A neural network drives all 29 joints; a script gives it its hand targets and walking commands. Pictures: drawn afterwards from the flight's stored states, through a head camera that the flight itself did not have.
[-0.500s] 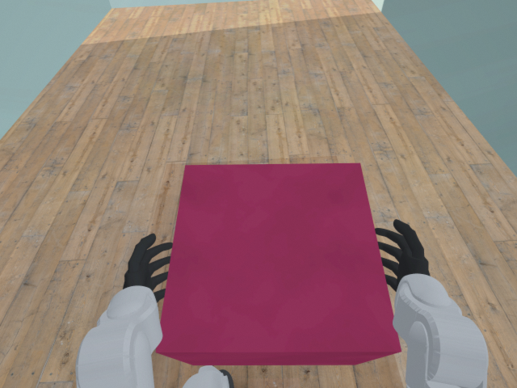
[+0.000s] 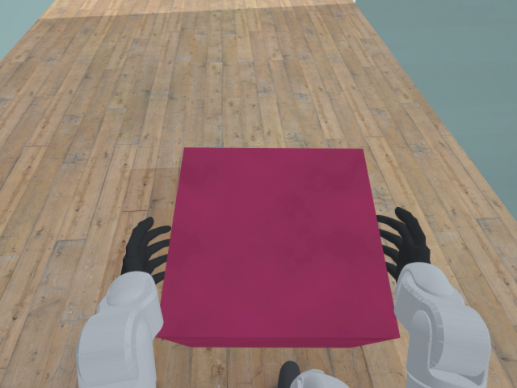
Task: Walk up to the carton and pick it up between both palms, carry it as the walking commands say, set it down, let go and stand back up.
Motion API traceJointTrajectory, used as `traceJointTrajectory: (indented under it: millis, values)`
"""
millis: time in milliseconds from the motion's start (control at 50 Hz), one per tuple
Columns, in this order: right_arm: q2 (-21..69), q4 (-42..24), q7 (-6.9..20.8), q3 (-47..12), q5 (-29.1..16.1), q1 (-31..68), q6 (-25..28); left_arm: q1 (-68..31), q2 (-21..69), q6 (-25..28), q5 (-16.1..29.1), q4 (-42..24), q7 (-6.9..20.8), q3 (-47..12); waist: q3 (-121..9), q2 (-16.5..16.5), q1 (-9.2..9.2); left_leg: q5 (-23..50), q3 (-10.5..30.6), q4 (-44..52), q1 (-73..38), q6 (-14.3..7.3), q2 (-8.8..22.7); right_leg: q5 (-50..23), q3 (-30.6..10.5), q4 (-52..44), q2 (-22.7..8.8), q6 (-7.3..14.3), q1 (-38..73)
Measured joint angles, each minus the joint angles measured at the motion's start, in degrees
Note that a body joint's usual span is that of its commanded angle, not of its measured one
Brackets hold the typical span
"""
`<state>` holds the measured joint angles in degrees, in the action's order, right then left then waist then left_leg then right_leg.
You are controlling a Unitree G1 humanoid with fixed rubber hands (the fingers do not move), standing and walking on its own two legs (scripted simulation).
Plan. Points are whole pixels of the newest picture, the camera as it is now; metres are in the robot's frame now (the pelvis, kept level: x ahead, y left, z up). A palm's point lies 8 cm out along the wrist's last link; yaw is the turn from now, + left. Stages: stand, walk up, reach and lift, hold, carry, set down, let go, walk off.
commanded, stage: carry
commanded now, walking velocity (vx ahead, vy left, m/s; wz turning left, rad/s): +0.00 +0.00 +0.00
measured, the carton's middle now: (272, 253) +0.32 -0.01 +0.02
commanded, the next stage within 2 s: none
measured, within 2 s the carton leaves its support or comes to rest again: neither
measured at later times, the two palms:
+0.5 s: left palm (155, 157) +0.47 +0.19 +0.09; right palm (355, 150) +0.47 -0.16 +0.11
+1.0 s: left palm (149, 166) +0.46 +0.20 +0.07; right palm (344, 162) +0.46 -0.14 +0.08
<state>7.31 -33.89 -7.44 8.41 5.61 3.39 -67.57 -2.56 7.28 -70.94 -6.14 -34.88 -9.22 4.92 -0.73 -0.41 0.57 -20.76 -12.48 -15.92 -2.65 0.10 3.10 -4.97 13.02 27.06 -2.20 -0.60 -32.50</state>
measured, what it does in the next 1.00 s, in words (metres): walks ahead: right foot, then left foot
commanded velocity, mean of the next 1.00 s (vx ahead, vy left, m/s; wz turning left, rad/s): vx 0.00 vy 0.00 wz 0.00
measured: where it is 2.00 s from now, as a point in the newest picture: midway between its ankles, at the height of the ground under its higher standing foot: outside the picture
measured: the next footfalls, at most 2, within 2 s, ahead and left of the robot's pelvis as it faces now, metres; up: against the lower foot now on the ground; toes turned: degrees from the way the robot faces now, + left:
right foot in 0.04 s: +0.24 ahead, -0.08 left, +0.00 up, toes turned -5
left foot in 0.34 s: +0.24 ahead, +0.13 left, +0.00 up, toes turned -9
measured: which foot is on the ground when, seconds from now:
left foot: down 0.00-0.06, up 0.08-0.32, down 0.34-1.00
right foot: up 0.00-0.02, down 0.04-1.00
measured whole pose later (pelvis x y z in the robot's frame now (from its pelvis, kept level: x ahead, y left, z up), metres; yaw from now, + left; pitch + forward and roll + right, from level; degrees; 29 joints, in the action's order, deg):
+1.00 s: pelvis +0.22 +0.04 -0.01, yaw +0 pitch +4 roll -1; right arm 7.3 -25.5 -8.4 8.5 6.5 2.9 -67.4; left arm -2.5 7.3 -69.6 -5.5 -25.1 -9.0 6.6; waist -7.8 0.3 0.1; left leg -21.1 -9.4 -35.8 18.9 -2.7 2.1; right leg 19.6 11.0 34.3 -4.2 -0.2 -18.3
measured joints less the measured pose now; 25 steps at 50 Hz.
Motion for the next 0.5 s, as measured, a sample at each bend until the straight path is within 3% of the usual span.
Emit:
traceJointTrajectory:
  millis: [40,80,120,140,240,340,400,500]
  values:
    - [-0.04,-0.03,-0.07,0.16,0.26,0.03,-0.66,-0.72,0.01,-0.89,-0.05,0.41,-0.01,0.00,-0.93,-0.89,-0.75,-4.96,0.85,-9.62,-0.01,1.24,0.01,-4.93,2.16,-5.15,0.20,0.93,5.44]
    - [-0.02,2.08,-0.14,1.42,0.47,2.15,-1.02,-1.87,0.02,-0.26,-0.11,2.89,-0.29,-0.06,-1.62,1.17,-2.01,-6.77,3.68,-25.99,6.36,1.87,1.54,5.44,2.48,-2.86,1.61,4.99,6.75]
    - [0.11,4.02,-0.44,1.92,0.89,3.86,-1.21,-3.14,0.11,0.21,0.07,5.15,-0.33,0.84,-0.54,2.55,-2.03,-8.62,7.90,-36.67,13.74,1.94,0.45,8.48,2.53,-2.03,2.08,7.45,7.37]
    - [0.12,4.51,-0.64,1.71,1.07,3.90,-1.38,-3.28,0.15,0.16,0.21,5.85,-0.14,1.34,0.01,2.52,-1.83,-8.81,8.54,-37.45,16.27,1.66,-0.12,8.25,2.42,-2.66,1.83,7.82,8.31]
    - [0.05,3.64,-1.02,0.15,1.05,2.00,-1.38,-1.27,0.05,0.56,0.57,5.22,0.72,1.72,1.66,1.76,-1.06,-3.90,7.53,-24.11,22.98,1.02,-0.26,10.24,1.52,-6.51,1.17,6.03,12.84]
    - [0.04,1.93,-1.00,-0.42,0.34,1.15,-0.81,0.44,0.02,1.46,0.53,2.83,0.97,1.30,1.07,1.93,-0.22,12.11,4.91,-10.81,21.92,0.65,0.83,14.76,0.66,-3.48,1.25,4.19,15.23]
    - [0.02,3.01,-0.96,-0.68,0.48,0.60,-0.69,0.19,0.00,0.66,0.31,3.58,1.01,1.61,-2.18,0.05,-0.06,7.94,3.99,-11.46,20.49,-1.04,-0.26,18.26,-0.27,-0.53,-0.12,2.73,15.37]
    - [0.03,6.23,-0.87,0.00,1.15,1.70,-0.98,-1.44,-0.01,-0.30,-0.15,6.66,0.69,2.01,-6.66,-0.44,-0.29,3.44,3.49,-14.40,20.06,-1.27,-0.46,21.58,-1.06,2.31,-0.75,1.48,15.61]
